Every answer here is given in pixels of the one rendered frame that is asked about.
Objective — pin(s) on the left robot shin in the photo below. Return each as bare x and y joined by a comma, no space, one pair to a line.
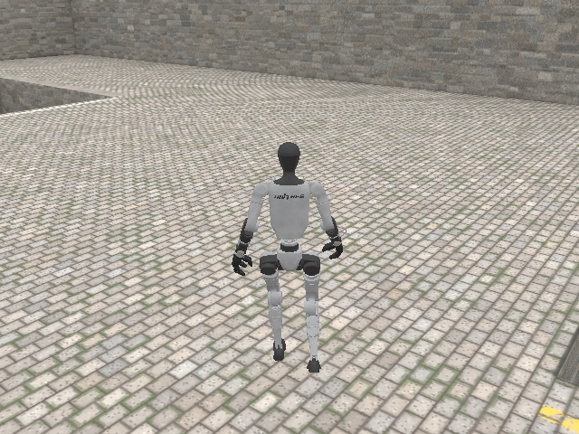
275,315

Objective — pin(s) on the robot right upper arm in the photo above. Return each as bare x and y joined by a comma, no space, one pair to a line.
317,190

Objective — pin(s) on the robot left hand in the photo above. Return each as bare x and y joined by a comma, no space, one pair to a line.
238,261

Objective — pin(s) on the robot right forearm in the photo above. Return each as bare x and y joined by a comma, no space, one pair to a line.
334,235

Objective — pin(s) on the robot left upper arm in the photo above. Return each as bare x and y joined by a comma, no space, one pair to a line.
260,190

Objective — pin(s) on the robot left forearm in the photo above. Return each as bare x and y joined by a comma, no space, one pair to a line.
243,242

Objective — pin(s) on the robot torso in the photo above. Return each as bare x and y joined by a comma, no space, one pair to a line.
289,207

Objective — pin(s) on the robot right hand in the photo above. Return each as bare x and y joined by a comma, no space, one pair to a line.
330,246

